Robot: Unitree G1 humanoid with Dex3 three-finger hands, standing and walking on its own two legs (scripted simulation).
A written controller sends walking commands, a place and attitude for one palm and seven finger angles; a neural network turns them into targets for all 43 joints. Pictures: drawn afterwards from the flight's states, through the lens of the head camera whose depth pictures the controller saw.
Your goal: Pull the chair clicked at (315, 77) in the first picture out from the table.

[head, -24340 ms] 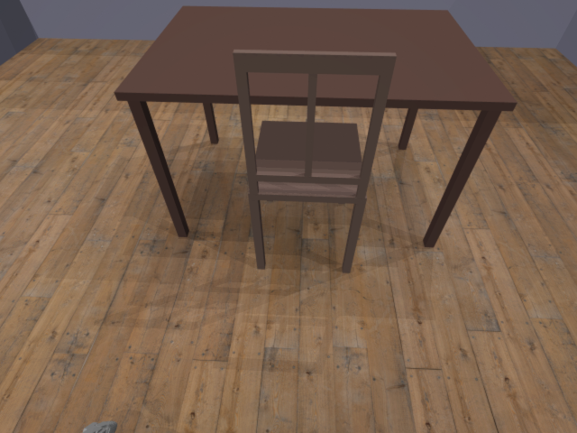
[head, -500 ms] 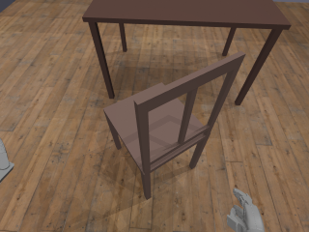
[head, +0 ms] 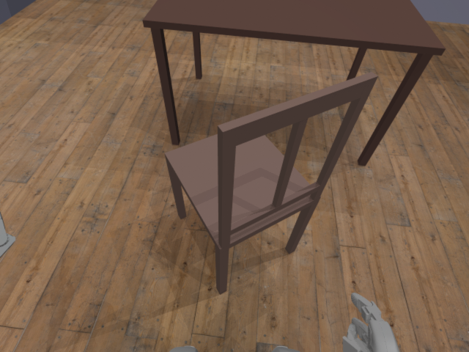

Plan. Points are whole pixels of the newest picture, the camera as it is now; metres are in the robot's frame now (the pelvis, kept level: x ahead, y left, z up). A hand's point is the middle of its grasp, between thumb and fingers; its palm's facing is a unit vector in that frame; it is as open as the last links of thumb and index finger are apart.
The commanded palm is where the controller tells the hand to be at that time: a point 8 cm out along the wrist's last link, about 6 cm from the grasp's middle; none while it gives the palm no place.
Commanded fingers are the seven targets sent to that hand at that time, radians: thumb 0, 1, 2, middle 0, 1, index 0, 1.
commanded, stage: step back with the hand held close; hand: left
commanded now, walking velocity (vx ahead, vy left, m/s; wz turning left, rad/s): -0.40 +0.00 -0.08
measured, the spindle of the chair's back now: (286, 168) +0.54 -0.10 -0.06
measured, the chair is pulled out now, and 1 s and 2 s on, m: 0.60 0.60 0.60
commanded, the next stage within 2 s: stop stepping back and stand still in 0.72 s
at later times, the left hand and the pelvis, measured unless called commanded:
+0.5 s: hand (41, 265) +0.18 +0.21 +0.19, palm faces +0.37 -0.78 -0.51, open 7.4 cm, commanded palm +0.11 +0.26 +0.19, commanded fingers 0.00 0.90 0.90 -0.20 -0.30 -0.20 -0.30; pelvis -0.05 -0.03 +0.01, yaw -4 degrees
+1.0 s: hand out of the picture +0.05 +0.18 +0.19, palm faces +0.35 -0.78 -0.52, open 7.4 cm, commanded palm +0.00 +0.23 +0.19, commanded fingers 0.00 0.90 0.90 -0.20 -0.30 -0.20 -0.30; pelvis -0.16 -0.06 +0.01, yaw -4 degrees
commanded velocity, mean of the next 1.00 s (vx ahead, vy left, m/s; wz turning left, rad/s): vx -0.27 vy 0.00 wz -0.04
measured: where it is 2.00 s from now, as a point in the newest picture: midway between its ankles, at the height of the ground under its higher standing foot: outside the picture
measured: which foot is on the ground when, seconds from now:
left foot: down 0.00-0.54, up 0.56-0.76, down 0.78-1.00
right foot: down 0.00-0.24, up 0.26-0.46, down 0.48-1.00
